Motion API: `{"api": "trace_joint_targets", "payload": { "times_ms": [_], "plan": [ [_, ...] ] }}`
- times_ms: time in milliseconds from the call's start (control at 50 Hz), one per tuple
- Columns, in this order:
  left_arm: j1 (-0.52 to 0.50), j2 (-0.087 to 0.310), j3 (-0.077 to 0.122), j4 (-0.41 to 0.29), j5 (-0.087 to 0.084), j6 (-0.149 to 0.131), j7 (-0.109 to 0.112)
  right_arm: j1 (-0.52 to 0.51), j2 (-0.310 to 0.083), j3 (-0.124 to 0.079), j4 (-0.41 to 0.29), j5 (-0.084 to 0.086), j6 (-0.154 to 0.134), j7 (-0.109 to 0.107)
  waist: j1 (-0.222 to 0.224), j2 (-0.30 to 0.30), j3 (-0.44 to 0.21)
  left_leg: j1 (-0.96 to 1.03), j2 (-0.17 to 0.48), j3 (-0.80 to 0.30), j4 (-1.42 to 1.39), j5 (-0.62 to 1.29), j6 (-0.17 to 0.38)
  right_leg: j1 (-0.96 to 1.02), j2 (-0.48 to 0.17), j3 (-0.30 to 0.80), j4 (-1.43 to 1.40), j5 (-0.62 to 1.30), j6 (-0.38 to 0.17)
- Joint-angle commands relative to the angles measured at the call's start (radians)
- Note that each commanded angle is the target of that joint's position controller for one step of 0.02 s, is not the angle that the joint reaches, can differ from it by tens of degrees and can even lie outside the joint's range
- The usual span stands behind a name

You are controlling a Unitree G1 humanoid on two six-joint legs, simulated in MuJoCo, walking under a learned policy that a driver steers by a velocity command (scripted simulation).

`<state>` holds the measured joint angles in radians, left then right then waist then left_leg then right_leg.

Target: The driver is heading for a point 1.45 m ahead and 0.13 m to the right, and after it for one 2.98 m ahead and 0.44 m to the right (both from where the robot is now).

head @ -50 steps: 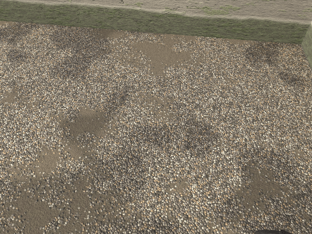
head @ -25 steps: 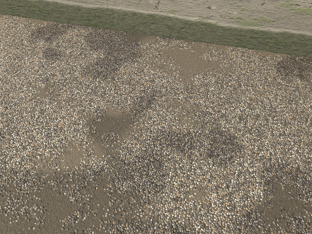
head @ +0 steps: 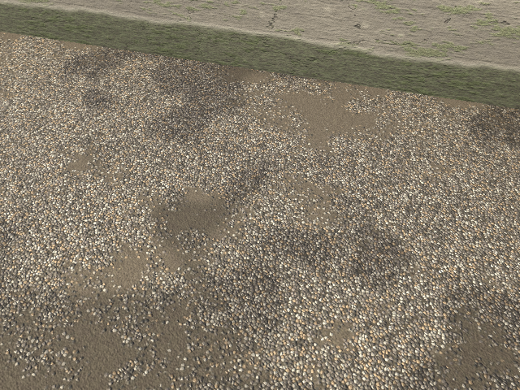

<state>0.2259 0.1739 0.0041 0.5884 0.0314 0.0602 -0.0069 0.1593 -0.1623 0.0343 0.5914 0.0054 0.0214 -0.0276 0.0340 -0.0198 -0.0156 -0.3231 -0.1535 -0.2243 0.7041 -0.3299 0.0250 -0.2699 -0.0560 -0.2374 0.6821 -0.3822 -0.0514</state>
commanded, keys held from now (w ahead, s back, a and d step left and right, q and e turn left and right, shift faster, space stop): w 0.48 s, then no key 0.52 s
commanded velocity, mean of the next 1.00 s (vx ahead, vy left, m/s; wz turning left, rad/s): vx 0.34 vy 0.00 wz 0.01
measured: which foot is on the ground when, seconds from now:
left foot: down 0.00-1.00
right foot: down 0.00-1.00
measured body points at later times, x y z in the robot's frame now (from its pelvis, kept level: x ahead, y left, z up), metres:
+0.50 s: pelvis +0.01 +0.00 +0.00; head +0.00 +0.00 +0.45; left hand +0.17 +0.21 -0.09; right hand +0.19 -0.21 -0.09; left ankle +0.03 +0.11 -0.72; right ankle +0.00 -0.08 -0.72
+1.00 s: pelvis +0.01 -0.01 +0.01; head +0.02 +0.00 +0.46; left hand +0.14 +0.23 -0.10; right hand +0.14 -0.24 -0.10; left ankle +0.03 +0.11 -0.72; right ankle +0.00 -0.08 -0.72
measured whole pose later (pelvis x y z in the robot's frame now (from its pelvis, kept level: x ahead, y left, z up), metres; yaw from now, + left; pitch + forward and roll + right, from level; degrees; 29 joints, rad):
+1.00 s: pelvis +0.01 -0.01 +0.01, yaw +1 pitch -1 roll -1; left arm 0.23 0.19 0.01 0.63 0.02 0.11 0.00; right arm 0.24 -0.20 0.02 0.68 0.00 0.04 -0.04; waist -0.01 0.00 0.01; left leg -0.29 -0.12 -0.22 0.60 -0.29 0.02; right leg -0.22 -0.04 -0.26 0.56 -0.34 -0.06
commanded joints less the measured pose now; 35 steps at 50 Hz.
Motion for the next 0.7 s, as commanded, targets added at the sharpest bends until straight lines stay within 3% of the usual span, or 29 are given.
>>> {"api": "trace_joint_targets", "payload": {
  "times_ms": [20,340,380,480,500,560,580,700],
  "plan": [
    [-0.06,0.064,0.016,-0.093,0.0,-0.016,0.002,-0.067,-0.084,-0.023,-0.084,0.0,-0.018,-0.003,-0.005,0.034,-0.021,-0.239,0.071,-0.019,-0.143,0.154,0.04,0.222,-0.068,0.114,-0.108,0.025,0.01],
    [-0.047,0.057,0.013,-0.1,0.0,-0.01,0.004,-0.07,-0.084,-0.021,-0.073,0.0,-0.017,-0.008,-0.001,0.02,-0.028,-0.215,0.072,0.003,-0.112,0.191,0.035,0.222,-0.07,0.114,-0.096,0.103,0.004],
    [-0.063,0.053,0.009,-0.108,0.005,-0.014,0.005,-0.04,-0.082,-0.017,-0.056,-0.006,-0.011,-0.012,-0.029,0.065,-0.034,-0.165,0.069,-0.008,-0.123,0.317,0.047,0.186,-0.046,0.094,-0.064,0.181,0.012],
    [-0.067,0.042,0.005,-0.116,0.004,-0.011,0.001,-0.047,-0.09,-0.015,-0.049,-0.002,-0.006,-0.015,-0.024,0.029,-0.056,-0.178,0.076,-0.03,-0.134,0.328,0.051,0.224,-0.038,0.099,-0.062,0.181,0.02],
    [-0.036,0.045,0.011,-0.105,-0.002,-0.006,-0.003,-0.058,-0.085,-0.015,-0.045,0.008,-0.013,-0.018,0.0,-0.001,-0.09,-0.187,0.081,-0.032,-0.133,0.213,0.044,0.269,-0.054,0.11,-0.082,0.105,0.018],
    [-0.019,0.055,0.011,-0.091,-0.008,0.008,-0.001,-0.064,-0.081,-0.019,-0.046,0.002,-0.019,-0.018,-0.001,-0.026,-0.029,-0.216,0.07,0.008,-0.127,0.052,0.024,0.242,-0.116,0.139,-0.14,0.124,-0.008],
    [-0.039,0.056,0.005,-0.095,-0.002,0.006,0.004,-0.035,-0.081,-0.019,-0.039,-0.006,-0.011,-0.018,-0.03,0.006,0.008,-0.199,0.066,0.013,-0.139,0.086,0.021,0.199,-0.118,0.131,-0.141,0.211,-0.013],
    [-0.011,0.068,0.012,-0.068,-0.005,0.011,0.005,0.013,-0.098,-0.026,-0.012,-0.006,0.001,-0.013,-0.035,0.027,0.016,-0.185,0.095,-0.062,-0.212,0.086,0.024,0.235,-0.087,0.126,-0.177,0.202,-0.009]
  ]
}}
